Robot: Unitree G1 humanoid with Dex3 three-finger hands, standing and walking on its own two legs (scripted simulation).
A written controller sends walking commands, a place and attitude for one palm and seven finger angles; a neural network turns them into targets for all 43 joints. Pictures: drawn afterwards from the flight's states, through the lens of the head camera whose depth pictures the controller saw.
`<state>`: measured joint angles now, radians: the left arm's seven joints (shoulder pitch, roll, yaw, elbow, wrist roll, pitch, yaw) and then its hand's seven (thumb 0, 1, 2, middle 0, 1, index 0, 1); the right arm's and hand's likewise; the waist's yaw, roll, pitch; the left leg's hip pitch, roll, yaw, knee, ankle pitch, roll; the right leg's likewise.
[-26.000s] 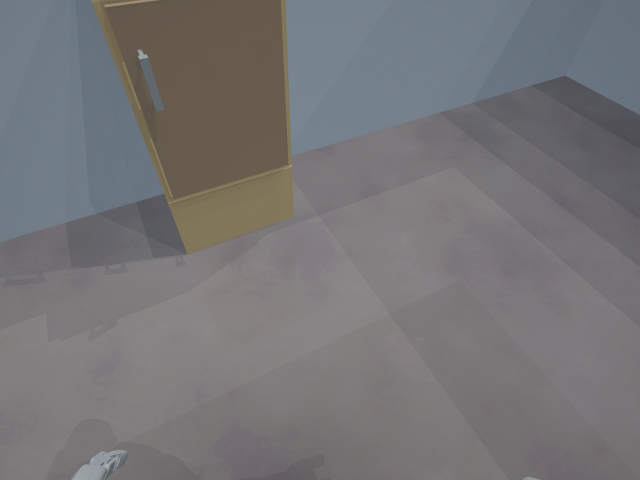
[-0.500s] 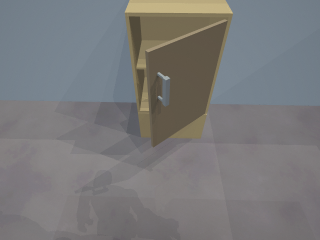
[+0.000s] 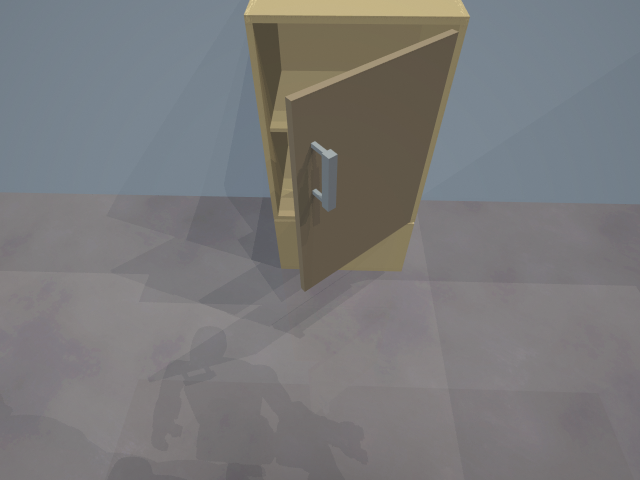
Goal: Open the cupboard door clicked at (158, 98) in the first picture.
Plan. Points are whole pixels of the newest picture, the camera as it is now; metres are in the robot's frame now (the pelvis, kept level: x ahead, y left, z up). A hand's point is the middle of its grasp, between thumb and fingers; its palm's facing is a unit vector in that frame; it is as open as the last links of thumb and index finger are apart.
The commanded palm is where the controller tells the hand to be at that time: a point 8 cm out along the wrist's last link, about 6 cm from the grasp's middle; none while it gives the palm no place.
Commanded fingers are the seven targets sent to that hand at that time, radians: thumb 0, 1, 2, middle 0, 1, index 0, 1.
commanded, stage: look to check the result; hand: left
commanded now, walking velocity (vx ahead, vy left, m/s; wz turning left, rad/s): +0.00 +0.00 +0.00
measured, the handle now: (322, 176) +0.66 +0.03 -0.04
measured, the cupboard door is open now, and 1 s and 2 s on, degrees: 40 40 40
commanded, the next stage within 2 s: walk to a spot facing it in 0.12 s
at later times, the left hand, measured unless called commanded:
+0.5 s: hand out of the picture +0.06 +0.21 -0.18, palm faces -0.06 -0.96 -0.27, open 7.4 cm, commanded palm none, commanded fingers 0.00 0.90 0.90 -0.20 -0.30 -0.20 -0.30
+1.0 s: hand out of the picture +0.09 +0.15 -0.16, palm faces -0.25 -0.92 -0.29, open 7.4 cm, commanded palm none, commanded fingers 0.00 0.90 0.90 -0.20 -0.30 -0.20 -0.30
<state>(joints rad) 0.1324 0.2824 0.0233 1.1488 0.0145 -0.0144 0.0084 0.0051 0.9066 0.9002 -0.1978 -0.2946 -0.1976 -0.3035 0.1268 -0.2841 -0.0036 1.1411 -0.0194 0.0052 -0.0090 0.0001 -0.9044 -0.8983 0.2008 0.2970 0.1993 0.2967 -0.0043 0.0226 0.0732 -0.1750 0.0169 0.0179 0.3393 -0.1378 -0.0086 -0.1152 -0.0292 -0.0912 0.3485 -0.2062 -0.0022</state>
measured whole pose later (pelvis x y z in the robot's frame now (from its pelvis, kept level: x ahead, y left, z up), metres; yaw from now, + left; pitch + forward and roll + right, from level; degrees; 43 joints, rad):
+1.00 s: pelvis -0.01 -0.04 +0.00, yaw -21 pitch +2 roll +3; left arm 0.25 0.19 0.08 0.96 0.02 0.03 0.02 0.00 0.90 0.90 -0.20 -0.29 -0.20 -0.30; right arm 0.08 -0.23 -0.06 0.94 -0.01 0.06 -0.04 0.00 -0.91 -0.90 0.20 0.30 0.20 0.30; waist 0.04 0.00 0.09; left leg -0.45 0.03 -0.02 0.99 -0.40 -0.06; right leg -0.27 0.09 0.14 0.44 -0.19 -0.09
